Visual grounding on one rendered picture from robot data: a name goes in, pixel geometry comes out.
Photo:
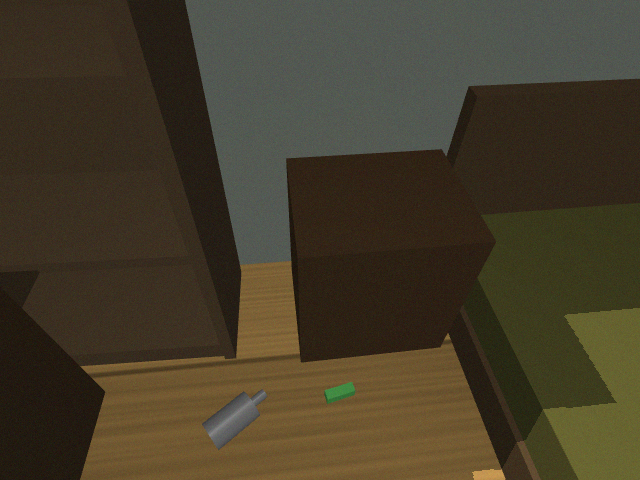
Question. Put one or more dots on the bed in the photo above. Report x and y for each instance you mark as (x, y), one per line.
(549, 335)

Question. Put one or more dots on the bookshelf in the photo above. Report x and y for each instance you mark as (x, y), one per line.
(115, 233)

